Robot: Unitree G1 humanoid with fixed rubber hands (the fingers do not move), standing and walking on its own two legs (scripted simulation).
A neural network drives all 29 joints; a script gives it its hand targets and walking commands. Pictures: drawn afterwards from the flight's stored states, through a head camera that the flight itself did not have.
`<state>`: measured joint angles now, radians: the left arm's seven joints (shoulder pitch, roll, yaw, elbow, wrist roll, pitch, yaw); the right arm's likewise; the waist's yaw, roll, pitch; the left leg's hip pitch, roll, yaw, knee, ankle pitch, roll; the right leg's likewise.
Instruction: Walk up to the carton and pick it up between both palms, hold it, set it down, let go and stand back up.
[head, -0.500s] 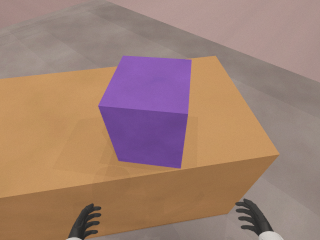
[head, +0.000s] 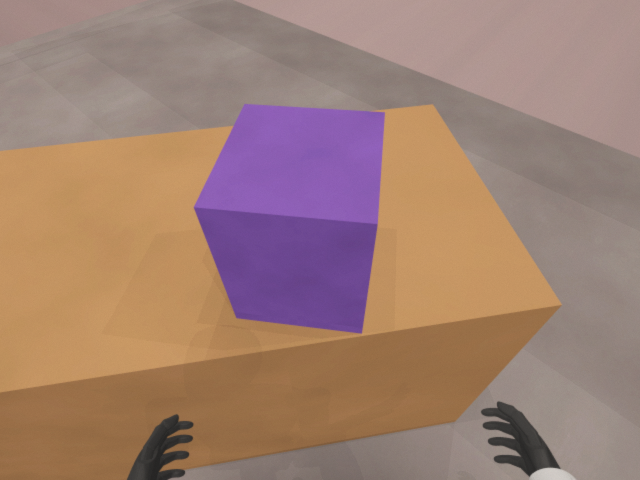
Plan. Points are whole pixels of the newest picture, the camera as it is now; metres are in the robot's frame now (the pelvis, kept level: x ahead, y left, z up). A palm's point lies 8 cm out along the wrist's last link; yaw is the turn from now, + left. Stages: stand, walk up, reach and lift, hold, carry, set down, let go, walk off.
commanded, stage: stand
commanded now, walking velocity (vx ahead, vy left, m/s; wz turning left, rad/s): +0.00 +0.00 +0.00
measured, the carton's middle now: (305, 222) +0.45 +0.04 +0.05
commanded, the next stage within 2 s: walk up in 1.14 s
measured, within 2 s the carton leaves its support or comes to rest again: neither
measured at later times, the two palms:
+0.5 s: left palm out of the picture +0.14 +0.25 -0.09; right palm (540, 466) +0.15 -0.25 -0.08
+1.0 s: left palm out of the picture +0.13 +0.25 -0.09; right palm (542, 466) +0.15 -0.25 -0.08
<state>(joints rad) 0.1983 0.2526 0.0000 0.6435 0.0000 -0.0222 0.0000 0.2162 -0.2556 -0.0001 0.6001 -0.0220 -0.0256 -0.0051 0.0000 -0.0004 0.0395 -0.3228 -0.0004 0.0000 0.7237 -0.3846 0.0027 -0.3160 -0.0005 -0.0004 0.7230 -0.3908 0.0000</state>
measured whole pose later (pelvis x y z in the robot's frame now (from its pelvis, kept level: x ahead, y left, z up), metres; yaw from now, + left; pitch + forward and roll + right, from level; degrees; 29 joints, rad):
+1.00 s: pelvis +0.00 +0.00 +0.00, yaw +0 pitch -1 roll +0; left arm 0.20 0.27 0.00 0.71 0.00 -0.03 0.00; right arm 0.22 -0.27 0.00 0.60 -0.02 -0.03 -0.01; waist 0.00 0.00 0.04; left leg -0.32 0.00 0.00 0.72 -0.38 0.00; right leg -0.32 0.00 0.00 0.72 -0.39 0.00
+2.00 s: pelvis +0.02 -0.05 +0.01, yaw +7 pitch -3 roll +0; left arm 0.22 0.32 0.02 0.73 0.00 -0.02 -0.01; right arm 0.39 -0.37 0.00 0.61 -0.02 -0.03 -0.02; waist 0.00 0.00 0.07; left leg -0.41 0.00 -0.01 0.90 -0.44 0.01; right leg -0.20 0.00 -0.14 0.61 -0.36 -0.07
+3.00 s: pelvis +0.03 -0.06 +0.00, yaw +10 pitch -2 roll +0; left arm 0.22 0.33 0.02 0.78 0.00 -0.03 -0.02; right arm 0.25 -0.37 0.00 0.63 -0.02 -0.03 0.00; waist 0.00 0.01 0.10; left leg -0.38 -0.01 -0.01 0.71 -0.31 0.01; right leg -0.35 0.00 0.00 0.73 -0.36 -0.02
